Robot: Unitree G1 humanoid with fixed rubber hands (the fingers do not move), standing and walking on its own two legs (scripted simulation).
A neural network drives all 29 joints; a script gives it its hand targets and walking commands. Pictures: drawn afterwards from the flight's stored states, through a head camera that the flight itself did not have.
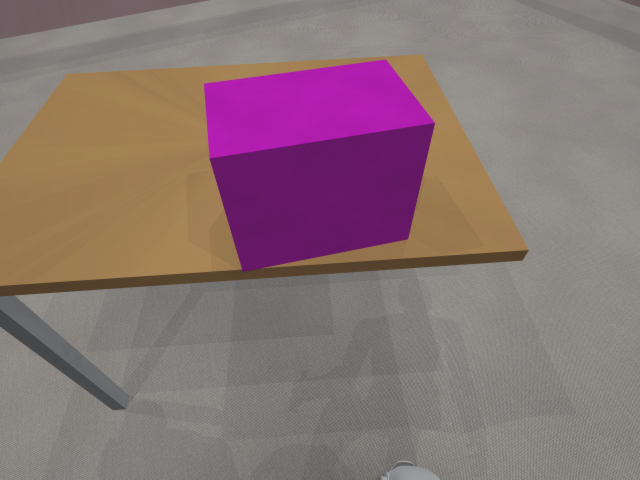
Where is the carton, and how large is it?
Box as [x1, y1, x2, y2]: [204, 60, 434, 271]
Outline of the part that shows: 386,60 204,84 209,157 243,271 407,238 434,122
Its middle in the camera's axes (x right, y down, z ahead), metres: -0.01 -0.12 +0.62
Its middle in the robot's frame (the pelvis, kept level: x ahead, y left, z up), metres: +0.58 +0.02 +0.07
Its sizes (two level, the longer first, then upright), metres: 0.287 0.187 0.229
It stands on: a table, 0.70 m high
